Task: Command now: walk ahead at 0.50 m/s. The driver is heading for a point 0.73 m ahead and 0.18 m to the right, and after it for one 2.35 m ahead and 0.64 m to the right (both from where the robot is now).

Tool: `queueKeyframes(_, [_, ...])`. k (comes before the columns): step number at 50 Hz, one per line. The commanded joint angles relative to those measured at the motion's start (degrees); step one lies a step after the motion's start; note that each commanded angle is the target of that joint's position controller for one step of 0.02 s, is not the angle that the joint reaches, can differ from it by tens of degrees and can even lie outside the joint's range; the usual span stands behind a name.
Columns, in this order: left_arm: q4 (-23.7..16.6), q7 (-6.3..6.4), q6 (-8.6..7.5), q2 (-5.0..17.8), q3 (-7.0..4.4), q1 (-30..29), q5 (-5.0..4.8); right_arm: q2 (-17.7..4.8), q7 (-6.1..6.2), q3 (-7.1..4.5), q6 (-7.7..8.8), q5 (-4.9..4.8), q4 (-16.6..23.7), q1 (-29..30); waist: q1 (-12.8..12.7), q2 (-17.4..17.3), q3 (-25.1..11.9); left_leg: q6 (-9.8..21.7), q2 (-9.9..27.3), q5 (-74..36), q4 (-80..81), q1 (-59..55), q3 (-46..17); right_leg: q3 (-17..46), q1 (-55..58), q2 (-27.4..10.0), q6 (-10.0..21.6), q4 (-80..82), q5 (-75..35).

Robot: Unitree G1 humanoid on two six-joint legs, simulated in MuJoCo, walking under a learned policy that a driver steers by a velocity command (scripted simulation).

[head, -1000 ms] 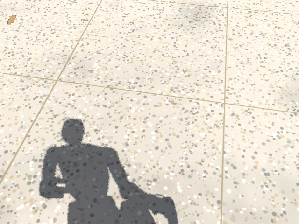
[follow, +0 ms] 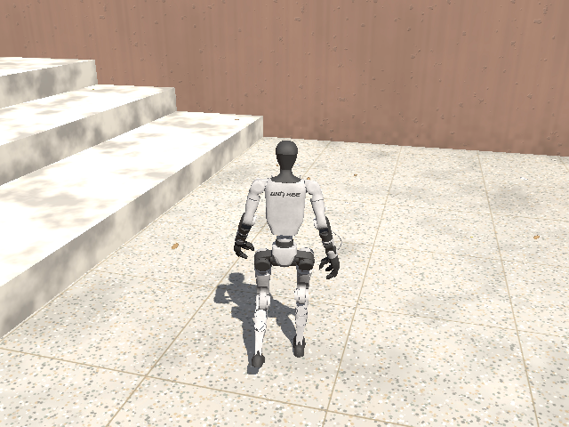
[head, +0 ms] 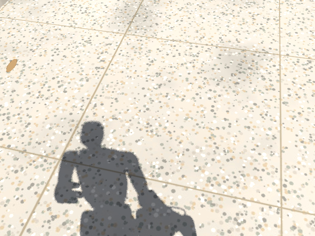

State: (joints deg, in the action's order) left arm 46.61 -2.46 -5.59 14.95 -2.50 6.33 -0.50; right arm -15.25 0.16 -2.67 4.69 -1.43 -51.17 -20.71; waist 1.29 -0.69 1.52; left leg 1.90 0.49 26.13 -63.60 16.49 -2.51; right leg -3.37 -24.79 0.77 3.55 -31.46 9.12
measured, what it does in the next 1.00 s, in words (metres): walks ahead, turning right: left foot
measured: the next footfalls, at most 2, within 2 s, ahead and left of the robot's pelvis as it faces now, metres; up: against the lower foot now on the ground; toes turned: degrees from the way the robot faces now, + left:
left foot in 0.46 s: +0.43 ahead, +0.15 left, +0.00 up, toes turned +2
right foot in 1.02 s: +0.69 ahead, -0.13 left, +0.00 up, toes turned -19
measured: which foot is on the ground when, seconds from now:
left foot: up 0.00-0.44, down 0.46-1.00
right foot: down 0.00-0.48, up 0.50-1.00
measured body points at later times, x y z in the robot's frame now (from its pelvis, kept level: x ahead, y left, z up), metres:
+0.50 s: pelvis +0.28 +0.04 -0.01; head +0.32 +0.05 +0.44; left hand +0.26 +0.32 -0.15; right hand +0.49 -0.20 -0.09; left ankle +0.39 +0.14 -0.73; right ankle +0.09 -0.09 -0.70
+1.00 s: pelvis +0.54 +0.01 -0.01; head +0.57 -0.01 +0.44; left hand +0.80 +0.18 -0.10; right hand +0.48 -0.27 -0.15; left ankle +0.39 +0.15 -0.73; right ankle +0.65 -0.12 -0.72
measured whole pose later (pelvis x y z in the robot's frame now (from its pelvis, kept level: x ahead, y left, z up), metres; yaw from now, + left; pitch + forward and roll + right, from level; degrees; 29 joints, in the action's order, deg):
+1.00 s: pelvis +0.54 +0.01 -0.01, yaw -16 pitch +2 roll +2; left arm 43.2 -3.5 -1.8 13.4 -3.5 3.8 -1.3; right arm -15.1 1.4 -4.4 3.0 -0.8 -53.4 -18.2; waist 2.9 0.8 2.1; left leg -2.0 2.1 25.6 -19.9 -6.4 17.1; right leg -4.3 -31.7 -2.0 6.2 -35.8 7.0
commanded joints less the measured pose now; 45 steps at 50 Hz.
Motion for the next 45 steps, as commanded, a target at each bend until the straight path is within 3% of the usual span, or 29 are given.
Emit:
queueKeyframes(1, [-1.0, 0.24, -0.25, 5.9, -1.49, 5.7, 0.62, -7.1, 0.46, -1.9, 1.67, 0.44, 5.7, 3.7, -2.7, 4.0, -4.6, 1.0, 6.7, -8.5, -5.7, 22.5, -2.1, 22.4, 20.7, -15.8, 9.6, 18.2, -1.5])
queueKeyframes(3, [-0.5, 0.08, -0.79, 5.1, -1.34, 4.9, 1.01, -4.8, 0.58, -1.78, 0.26, 0.55, 4.9, 1.0, -0.5, 5.5, -4.3, 0.6, 8.0, -11.4, -2.9, 17.5, -2.1, 17.7, 15.4, -13.6, 9.8, 21.4, -5.0])
queueKeyframes(5, [0.6, 0.41, -1.24, 6.3, -1.66, 6.1, 0.78, -4.0, 0.78, -1.73, -0.58, 0.8, 5.3, 2.0, 0.1, 4.9, -2.6, -0.5, 8.4, -14.0, 0.4, 18.8, -1.5, 14.2, 13.6, -13.2, 10.5, 23.3, -9.6])
queueKeyframes(8, [2.1, 1.45, -0.82, 7.7, -1.98, 9.2, 0.57, -3.7, 0.82, -1.71, -0.59, 1.37, 7.2, 8.1, -1.3, 3.5, -0.8, -1.9, 8.6, -22.1, 9.2, 24.0, -0.9, 11.0, 16.0, -12.7, 10.1, 24.2, -14.6])
queueKeyframes(12, [3.5, 2.18, -0.16, 8.4, -1.92, 12.4, 0.01, -2.0, -0.06, -0.96, 0.14, 1.04, 9.0, 15.8, -4.0, 3.6, 0.7, -1.8, 6.6, -31.9, 23.4, 22.3, 1.2, 7.0, 17.9, -10.9, 8.0, 24.8, -13.0])
queueKeyframes(17, [6.0, 2.43, 1.13, 9.2, -2.15, 17.1, -0.45, -2.2, -1.76, -0.51, 0.89, 0.36, 11.9, 23.7, -6.5, 3.7, 3.2, -0.7, 4.7, -29.7, 31.9, 23.8, 2.1, 7.7, 26.2, -14.2, 7.9, 21.9, -12.3])
queueKeyframes(20, [6.5, 2.87, 1.92, 10.2, -2.63, 16.2, -0.7, -3.8, -2.63, -0.89, 1.38, 0.32, 12.5, 22.7, -4.3, 5.0, 2.0, 1.5, 3.3, -23.6, 34.4, 20.2, 2.5, 8.2, 30.2, -16.2, 6.6, 17.6, -19.5])
queueKeyframes(21, [6.3, 2.96, 2.12, 10.8, -2.8, 15.0, -0.7, -5.0, -2.62, -1.44, 1.48, 0.42, 11.7, 19.6, -2.3, 5.8, 0.0, 2.5, 1.7, -21.9, 34.9, 14.8, 3.7, 7.6, 30.4, -15.8, 5.9, 14.1, -27.7])
queueKeyframes(22, [6.1, 2.96, 2.42, 10.3, -2.61, 14.0, -0.72, -6.7, -2.32, -2.51, 1.56, 0.67, 9.8, 12.9, 1.5, 5.4, -4.0, 3.9, -0.1, -22.6, 36.5, 4.4, 5.2, 6.3, 28.3, -13.5, 4.7, 6.1, -35.6])
queueKeyframes(23, [5.3, 2.95, 2.44, 8.6, -1.81, 13.7, -0.22, -10.0, -1.68, -3.92, 1.59, 1.11, 7.1, 2.5, 5.8, 3.5, -11.3, 6.3, 3.0, -24.4, 34.7, -12.5, 2.0, 4.7, 20.0, -10.3, 3.0, -6.8, -31.5])
queueKeyframes(24, [3.8, 2.59, 1.57, 2.6, -0.01, 18.9, 0.53, -16.1, -1.05, -5.34, 1.37, 2.45, 6.0, -5.3, 5.3, -8.4, -21.0, 13.3, 18.7, -21.2, 34.8, -36.5, -20.0, 1.7, -1.9, -2.2, -0.7, -29.7, -7.0])
queueKeyframes(25, [4.9, 2.21, 0.3, 1.9, 0.45, 20.5, -0.58, -13.0, -1.18, -4.47, 1.1, 1.8, 5.4, -6.7, 5.4, -15.1, -26.8, 17.6, 24.8, -13.5, 43.9, -41.7, -38.7, 8.9, -13.0, 2.6, -1.5, -41.3, 23.9])
queueKeyframes(26, [4.1, 2.08, -0.36, 8.3, -1.36, 15.7, -2.35, -9.3, -1.03, -3.29, 1.15, 1.43, 5.8, -3.0, 5.7, -9.4, -17.6, 14.2, 22.7, -9.5, 45.5, -34.4, -31.5, 11.9, -18.1, -1.1, -0.7, -45.5, 21.7])
queueKeyframes(27, [2.8, 2.17, -0.49, 8.7, -1.56, 11.4, -2.71, -7.3, -0.83, -2.65, 1.18, 1.35, 6.5, 1.5, 4.2, -6.6, -11.1, 11.6, 20.5, -10.7, 46.9, -25.7, -22.6, 10.0, -18.5, -4.4, -0.3, -44.0, 16.2])
queueKeyframes(28, [2.7, 2.49, -0.08, 7.8, -1.69, 9.6, -2.11, -5.4, -1.01, -2.05, 1.38, 1.5, 6.5, 5.5, 2.3, -3.5, -6.4, 10.1, 18.0, -13.5, 49.6, -17.3, -16.5, 9.2, -16.1, -6.5, -0.6, -40.4, 11.9])
queueKeyframes(29, [3.1, 2.8, 0.83, 7.2, -2.23, 10.2, -1.55, -3.7, -1.16, -1.59, 1.83, 1.79, 6.6, 8.1, 0.3, -4.6, -3.9, 8.8, 15.7, -15.8, 51.9, -12.1, -11.4, 9.6, -13.2, -8.2, -0.7, -37.1, 8.7])
queueKeyframes(31, [4.0, 2.78, 2.55, 4.3, -2.08, 13.0, -1.53, -3.4, -1.3, -1.75, 2.48, 2.27, 5.7, 9.5, -1.7, -5.2, -2.5, 8.6, 14.3, -20.0, 55.1, -6.6, -5.5, 9.4, -8.8, -8.9, -1.3, -35.8, 5.5])
queueKeyframes(34, [2.6, 3.04, 3.7, 3.5, -2.42, 10.7, -1.29, -5.0, -0.72, -2.36, 2.92, 2.68, 4.1, 8.7, -2.3, -3.3, -0.2, 8.9, 14.0, -26.5, 56.7, -6.2, 1.1, 10.6, -13.0, -8.8, -2.1, -32.0, -0.8])
queueKeyframes(37, [1.0, 2.47, 3.31, 3.2, -2.52, 6.7, -0.83, -5.8, 0.21, -2.56, 2.57, 2.67, 3.0, 7.6, -1.5, -2.7, 0.8, 8.0, 13.1, -29.2, 57.2, -8.6, 6.3, 10.1, -15.4, -8.0, -2.6, -22.7, -9.4])
queueKeyframes(40, [-1.1, 1.31, 2.97, 2.0, -1.9, 0.7, -0.46, -7.1, 0.89, -2.82, 2.06, 2.2, 2.2, 6.2, 0.6, -1.7, 2.4, 7.2, 13.1, -29.7, 57.7, -10.7, 10.2, 6.1, -14.6, -7.5, -2.3, -13.6, -14.5])
queueKeyframes(45, [-5.9, -0.51, 3.0, 1.5, -1.33, -6.9, -0.63, -8.6, 1.19, -3.54, 0.03, 1.1, 0.1, 1.7, 3.1, -1.1, 4.7, 6.7, 16.6, -36.3, 53.4, -22.0, 12.9, 2.1, -18.8, -6.6, -0.3, -6.7, -8.6])
Velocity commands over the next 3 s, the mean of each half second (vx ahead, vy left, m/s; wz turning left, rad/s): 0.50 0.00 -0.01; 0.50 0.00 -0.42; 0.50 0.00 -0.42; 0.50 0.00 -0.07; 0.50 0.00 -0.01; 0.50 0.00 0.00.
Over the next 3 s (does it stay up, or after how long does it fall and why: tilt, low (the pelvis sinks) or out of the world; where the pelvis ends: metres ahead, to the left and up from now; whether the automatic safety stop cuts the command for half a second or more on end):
stays up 1.55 -0.45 0.02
